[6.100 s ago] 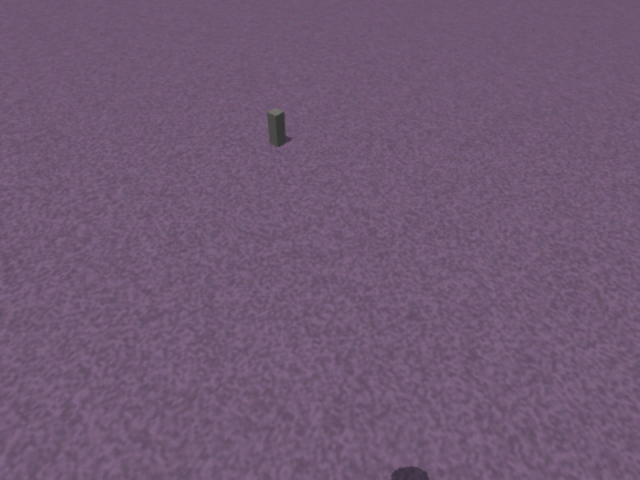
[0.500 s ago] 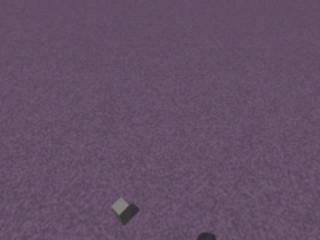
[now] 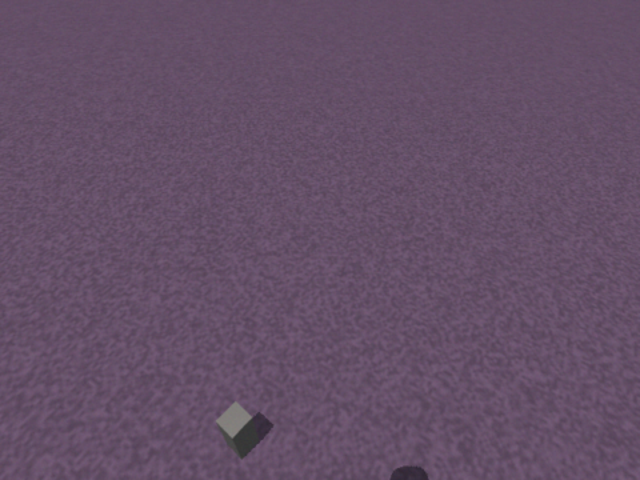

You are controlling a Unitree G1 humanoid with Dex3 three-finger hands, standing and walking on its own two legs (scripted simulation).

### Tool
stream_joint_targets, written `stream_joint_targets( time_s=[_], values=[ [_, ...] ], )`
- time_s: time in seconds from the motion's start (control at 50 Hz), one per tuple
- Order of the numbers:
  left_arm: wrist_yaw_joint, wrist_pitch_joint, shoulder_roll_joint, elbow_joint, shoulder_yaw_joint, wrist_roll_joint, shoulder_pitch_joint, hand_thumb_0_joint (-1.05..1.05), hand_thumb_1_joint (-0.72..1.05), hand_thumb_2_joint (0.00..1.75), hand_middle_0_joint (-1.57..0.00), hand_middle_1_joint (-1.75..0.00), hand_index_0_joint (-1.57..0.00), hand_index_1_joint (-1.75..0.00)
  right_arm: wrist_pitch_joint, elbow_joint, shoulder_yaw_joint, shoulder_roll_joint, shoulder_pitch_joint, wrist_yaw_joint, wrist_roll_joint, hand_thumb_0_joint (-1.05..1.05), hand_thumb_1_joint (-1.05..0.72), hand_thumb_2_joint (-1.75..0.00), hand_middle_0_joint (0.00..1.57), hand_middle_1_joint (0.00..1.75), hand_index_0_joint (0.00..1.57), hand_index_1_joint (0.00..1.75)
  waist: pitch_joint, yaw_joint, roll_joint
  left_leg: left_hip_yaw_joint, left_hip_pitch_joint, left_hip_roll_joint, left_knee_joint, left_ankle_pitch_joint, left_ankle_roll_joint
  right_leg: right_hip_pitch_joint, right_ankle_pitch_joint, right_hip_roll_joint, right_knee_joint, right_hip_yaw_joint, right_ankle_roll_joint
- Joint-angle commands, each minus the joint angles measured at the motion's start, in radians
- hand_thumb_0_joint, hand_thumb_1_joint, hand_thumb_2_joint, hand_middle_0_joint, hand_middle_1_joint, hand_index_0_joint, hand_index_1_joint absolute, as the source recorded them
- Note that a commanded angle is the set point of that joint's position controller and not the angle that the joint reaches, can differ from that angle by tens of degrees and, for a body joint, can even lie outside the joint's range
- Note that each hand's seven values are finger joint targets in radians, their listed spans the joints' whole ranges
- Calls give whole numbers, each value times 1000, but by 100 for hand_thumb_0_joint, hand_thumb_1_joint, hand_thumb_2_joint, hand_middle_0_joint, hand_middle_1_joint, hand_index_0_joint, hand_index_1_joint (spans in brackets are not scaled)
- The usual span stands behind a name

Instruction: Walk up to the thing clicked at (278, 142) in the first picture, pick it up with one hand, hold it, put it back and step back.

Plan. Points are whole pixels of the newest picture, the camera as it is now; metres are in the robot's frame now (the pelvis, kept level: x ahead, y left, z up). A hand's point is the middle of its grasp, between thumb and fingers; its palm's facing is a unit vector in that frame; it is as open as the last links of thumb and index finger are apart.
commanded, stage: walk up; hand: left
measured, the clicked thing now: (238, 431) +0.42 +0.22 -0.68
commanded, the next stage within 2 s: stand in 0.08 s
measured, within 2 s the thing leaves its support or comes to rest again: neither
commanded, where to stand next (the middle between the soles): +0.09 +0.01 m, yaw +0 degrees
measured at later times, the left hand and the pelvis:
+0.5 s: hand out of the picture +0.09 +0.24 -0.16, palm faces -0.02 -0.94 -0.34, open 7.4 cm; pelvis +0.02 -0.01 +0.00, yaw +0 degrees
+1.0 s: hand out of the picture +0.12 +0.24 -0.15, palm faces -0.02 -0.94 -0.35, open 7.4 cm; pelvis +0.04 -0.01 +0.00, yaw -1 degrees
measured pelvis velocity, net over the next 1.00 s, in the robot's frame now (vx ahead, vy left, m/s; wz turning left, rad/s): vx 0.04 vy -0.01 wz -0.01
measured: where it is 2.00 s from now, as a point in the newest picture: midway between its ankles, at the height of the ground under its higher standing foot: outside the picture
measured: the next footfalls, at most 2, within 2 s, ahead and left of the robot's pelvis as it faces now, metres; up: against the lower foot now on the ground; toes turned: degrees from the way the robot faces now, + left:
none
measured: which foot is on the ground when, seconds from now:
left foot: down 0.00-1.00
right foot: down 0.00-1.00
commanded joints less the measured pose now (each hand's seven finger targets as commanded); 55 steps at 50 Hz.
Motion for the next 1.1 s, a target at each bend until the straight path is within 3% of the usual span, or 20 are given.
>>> stream_joint_targets(
  time_s=[0.0,0.08,0.2,0.24,0.36,0.44,0.58,0.66,0.88,1.0,1.08],
  values=[
    [11,-22,209,-51,41,3,-44,0,90,90,-20,-30,-20,-30,-20,-62,-39,-212,-73,-18,-3,0,-90,-90,20,30,20,30,-81,0,11,-109,30,106,-67,29,22,0,29,-95,-64,91,-36],
    [12,-20,212,-61,37,11,-34,0,90,90,-20,-30,-20,-30,-18,-75,-40,-217,-64,-19,-12,0,-90,-90,20,30,20,30,-75,-4,11,-113,26,112,-91,-62,16,-14,-47,-95,-62,92,-36],
    [13,-23,220,-71,37,9,-39,0,90,90,-20,-30,-20,-30,-21,-84,-40,-208,-62,-18,-12,0,-90,-90,20,30,20,30,-61,-5,-5,-107,33,112,-85,-20,16,-29,-45,-101,-61,94,-41],
    [12,-24,214,-71,36,10,-26,0,90,90,-20,-30,-20,-30,-19,-84,-41,-216,-55,-18,-10,0,-90,-90,20,30,20,30,-38,-6,14,-105,21,105,-88,-72,14,-49,-72,-96,-71,96,-36],
    [15,-29,225,-82,36,9,-34,0,90,90,-20,-30,-20,-30,-21,-89,-42,-210,-58,-18,-10,0,-90,-90,20,30,20,30,-89,-10,-5,-93,67,113,-57,81,15,-10,34,-104,-62,98,-41],
    [16,-31,224,-82,36,7,-32,0,90,90,-20,-30,-20,-30,-21,-86,-38,-210,-57,-18,-8,0,-90,-90,20,30,20,30,-102,-8,-8,-87,75,116,-47,114,16,15,86,-108,-59,98,-39],
    [17,-27,225,-77,38,6,-27,0,90,90,-20,-30,-20,-30,-17,-80,-35,-214,-62,-22,-7,0,-90,-90,20,30,20,30,-85,-5,9,-82,78,115,-54,99,14,16,85,-106,-67,98,-37],
    [18,-27,223,-77,38,6,-29,0,90,90,-20,-30,-20,-30,-19,-82,-34,-213,-64,-23,-8,0,-90,-90,20,30,20,30,-90,-1,1,-83,81,122,-52,157,14,36,129,-106,-56,91,-39],
    [19,-25,225,-84,40,7,-45,0,90,90,-20,-30,-20,-30,-21,-85,-33,-213,-54,-27,-9,0,-90,-90,20,30,20,30,-98,-6,4,-74,91,120,-57,161,12,51,147,-108,-60,92,-39],
    [21,-25,223,-82,40,6,-36,0,90,90,-20,-30,-20,-30,-21,-87,-35,-212,-55,-27,-8,0,-90,-90,20,30,20,30,-107,-3,-11,-73,115,128,-47,233,14,63,222,-107,-47,83,-39],
    [19,-24,224,-85,41,7,-35,0,90,90,-20,-30,-20,-30,-23,-89,-34,-215,-51,-29,-7,0,-90,-90,20,30,20,30,-109,-4,5,-66,120,126,-54,214,13,67,201,-107,-54,86,-41]
  ],
)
